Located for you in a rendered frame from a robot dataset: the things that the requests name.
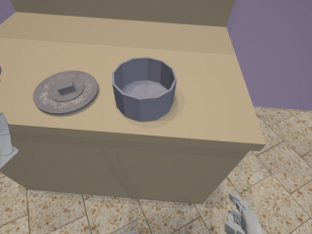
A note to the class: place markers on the table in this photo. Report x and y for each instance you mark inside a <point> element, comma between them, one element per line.
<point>181,157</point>

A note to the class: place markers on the lid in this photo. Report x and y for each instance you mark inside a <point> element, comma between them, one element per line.
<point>48,99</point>

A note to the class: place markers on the pot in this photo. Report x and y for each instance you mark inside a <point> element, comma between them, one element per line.
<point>144,88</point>

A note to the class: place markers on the right robot hand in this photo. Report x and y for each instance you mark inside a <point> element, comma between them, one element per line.
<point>244,223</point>

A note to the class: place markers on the left robot hand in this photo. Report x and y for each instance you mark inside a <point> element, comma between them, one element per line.
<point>7,151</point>

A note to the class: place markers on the knob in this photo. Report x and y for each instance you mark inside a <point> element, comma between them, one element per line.
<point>64,85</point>

